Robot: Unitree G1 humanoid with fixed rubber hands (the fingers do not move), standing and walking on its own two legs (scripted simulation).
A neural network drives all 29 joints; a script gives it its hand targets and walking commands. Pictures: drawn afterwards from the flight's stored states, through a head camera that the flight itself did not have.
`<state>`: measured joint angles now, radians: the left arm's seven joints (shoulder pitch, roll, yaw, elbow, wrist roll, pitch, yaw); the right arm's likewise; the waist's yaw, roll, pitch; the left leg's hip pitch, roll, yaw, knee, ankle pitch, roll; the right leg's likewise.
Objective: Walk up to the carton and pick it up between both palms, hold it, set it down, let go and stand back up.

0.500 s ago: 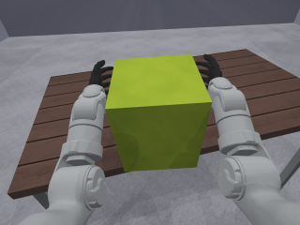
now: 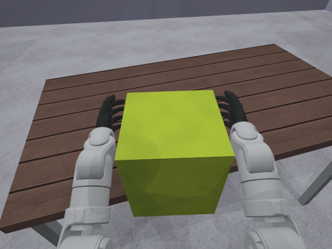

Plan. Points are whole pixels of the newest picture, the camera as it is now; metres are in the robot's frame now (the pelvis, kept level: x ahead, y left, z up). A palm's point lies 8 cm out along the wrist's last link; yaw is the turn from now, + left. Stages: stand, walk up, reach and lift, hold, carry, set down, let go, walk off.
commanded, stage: reach and lift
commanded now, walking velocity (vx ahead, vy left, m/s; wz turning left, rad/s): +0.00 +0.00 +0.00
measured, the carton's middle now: (172, 155) +0.35 +0.00 +0.07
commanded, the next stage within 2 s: hold in 0.38 s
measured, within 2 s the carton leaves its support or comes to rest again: neither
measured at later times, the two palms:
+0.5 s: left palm (100, 130) +0.34 +0.15 +0.18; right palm (240, 123) +0.35 -0.15 +0.17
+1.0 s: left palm (102, 137) +0.33 +0.14 +0.17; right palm (245, 133) +0.33 -0.16 +0.17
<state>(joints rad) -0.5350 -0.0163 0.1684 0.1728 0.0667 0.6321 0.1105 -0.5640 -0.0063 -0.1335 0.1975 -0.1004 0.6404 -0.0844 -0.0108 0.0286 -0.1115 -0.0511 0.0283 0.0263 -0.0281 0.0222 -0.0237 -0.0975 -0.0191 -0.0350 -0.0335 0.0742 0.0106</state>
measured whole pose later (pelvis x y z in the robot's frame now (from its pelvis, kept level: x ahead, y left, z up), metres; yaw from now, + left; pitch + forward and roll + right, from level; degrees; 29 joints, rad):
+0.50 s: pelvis -0.02 +0.00 +0.00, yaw +0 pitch +2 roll +0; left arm -0.63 -0.04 0.23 0.22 0.13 0.72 0.09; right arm -0.66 0.01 -0.22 0.27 -0.13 0.71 -0.03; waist -0.01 0.02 -0.11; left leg -0.13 0.02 0.02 0.13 -0.03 -0.02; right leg -0.16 -0.03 -0.03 0.09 0.04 0.01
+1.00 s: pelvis -0.02 +0.00 +0.00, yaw +0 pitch +1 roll +0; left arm -0.50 -0.02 0.16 0.08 0.09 0.74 0.07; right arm -0.51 0.03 -0.14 0.05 -0.12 0.77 -0.09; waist -0.01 0.02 -0.09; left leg -0.08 0.03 0.02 0.07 -0.01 -0.03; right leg -0.13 -0.02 -0.04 0.07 0.04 0.01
